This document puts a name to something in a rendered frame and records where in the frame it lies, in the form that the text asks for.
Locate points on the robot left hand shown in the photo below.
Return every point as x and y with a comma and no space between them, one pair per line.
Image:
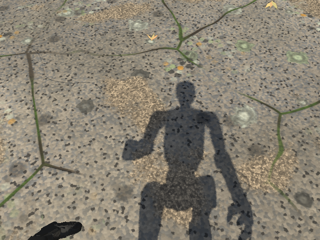
56,231

